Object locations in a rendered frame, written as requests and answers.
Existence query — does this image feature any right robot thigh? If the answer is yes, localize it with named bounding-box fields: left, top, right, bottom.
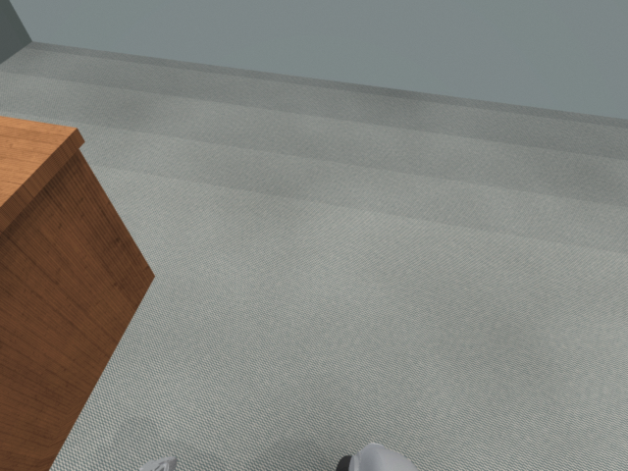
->
left=348, top=447, right=419, bottom=471

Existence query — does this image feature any table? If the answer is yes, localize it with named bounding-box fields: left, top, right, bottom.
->
left=0, top=116, right=155, bottom=471

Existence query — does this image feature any right robot shin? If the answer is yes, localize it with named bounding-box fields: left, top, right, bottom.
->
left=359, top=443, right=385, bottom=452

